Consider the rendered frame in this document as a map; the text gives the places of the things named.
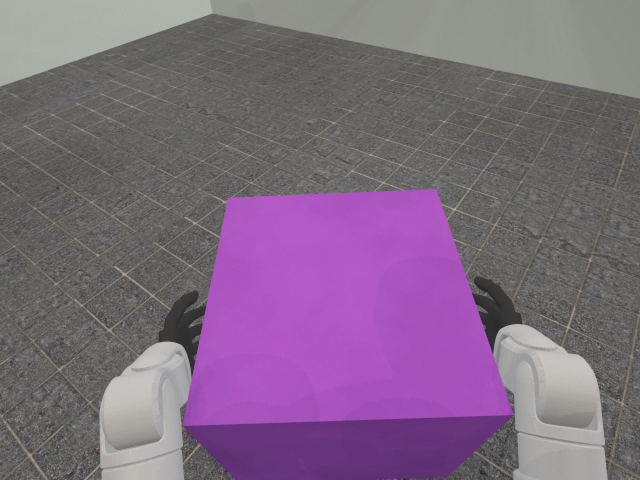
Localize left robot forearm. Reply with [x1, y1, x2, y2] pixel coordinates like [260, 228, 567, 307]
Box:
[99, 342, 192, 480]

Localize carton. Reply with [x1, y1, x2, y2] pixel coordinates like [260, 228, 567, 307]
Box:
[182, 189, 514, 480]

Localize right robot hand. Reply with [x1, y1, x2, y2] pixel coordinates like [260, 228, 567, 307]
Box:
[472, 276, 522, 353]

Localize left robot hand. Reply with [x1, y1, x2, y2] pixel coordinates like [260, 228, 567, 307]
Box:
[159, 291, 206, 377]

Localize right robot forearm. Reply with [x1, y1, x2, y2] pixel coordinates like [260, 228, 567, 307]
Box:
[493, 324, 608, 480]

